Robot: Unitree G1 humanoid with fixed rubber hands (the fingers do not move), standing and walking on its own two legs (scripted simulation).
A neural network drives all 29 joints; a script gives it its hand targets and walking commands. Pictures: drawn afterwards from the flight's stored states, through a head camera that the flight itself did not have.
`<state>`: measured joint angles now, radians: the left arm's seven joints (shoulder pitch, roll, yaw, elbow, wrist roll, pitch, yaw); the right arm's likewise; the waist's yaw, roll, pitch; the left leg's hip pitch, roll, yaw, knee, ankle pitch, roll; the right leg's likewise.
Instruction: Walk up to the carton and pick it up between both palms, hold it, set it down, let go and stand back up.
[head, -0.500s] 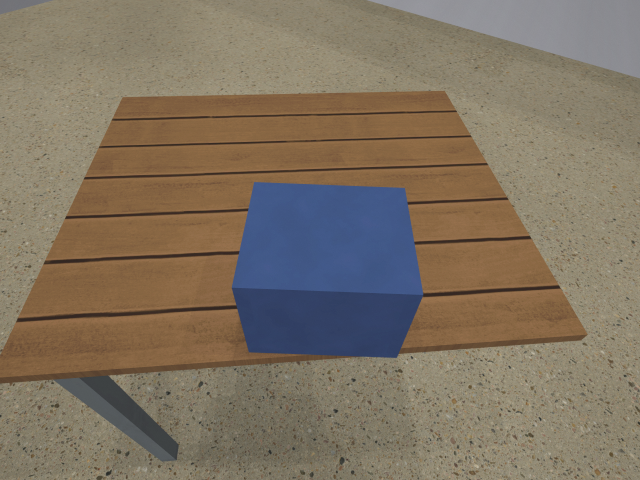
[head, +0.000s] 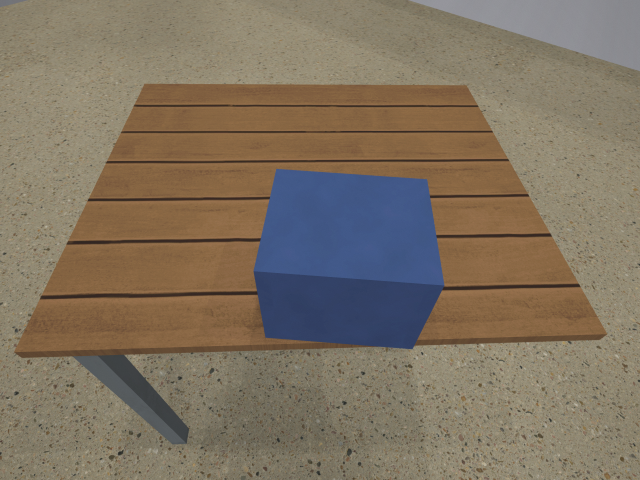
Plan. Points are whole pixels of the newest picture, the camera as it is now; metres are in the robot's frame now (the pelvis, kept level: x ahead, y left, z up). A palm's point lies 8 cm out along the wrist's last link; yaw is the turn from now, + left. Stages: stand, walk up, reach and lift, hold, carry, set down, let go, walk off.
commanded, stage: walk up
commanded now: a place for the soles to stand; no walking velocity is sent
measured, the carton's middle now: (344, 259) +0.41 -0.02 +0.02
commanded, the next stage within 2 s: reach and lift in 0.58 s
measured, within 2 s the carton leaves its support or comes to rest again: neither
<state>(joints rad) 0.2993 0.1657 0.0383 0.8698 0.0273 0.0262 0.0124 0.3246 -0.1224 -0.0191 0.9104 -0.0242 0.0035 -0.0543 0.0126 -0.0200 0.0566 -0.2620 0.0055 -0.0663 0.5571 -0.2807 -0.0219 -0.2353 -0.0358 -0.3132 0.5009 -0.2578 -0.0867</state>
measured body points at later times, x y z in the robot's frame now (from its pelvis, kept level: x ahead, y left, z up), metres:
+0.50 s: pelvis -0.01 +0.00 +0.00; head +0.01 +0.02 +0.45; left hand +0.05 +0.23 -0.15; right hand +0.05 -0.22 -0.14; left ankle +0.01 +0.13 -0.73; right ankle +0.02 -0.06 -0.73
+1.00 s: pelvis -0.04 +0.00 -0.01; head +0.00 -0.02 +0.44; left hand +0.18 +0.20 -0.09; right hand +0.11 -0.22 -0.13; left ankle +0.01 +0.13 -0.73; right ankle +0.02 -0.06 -0.73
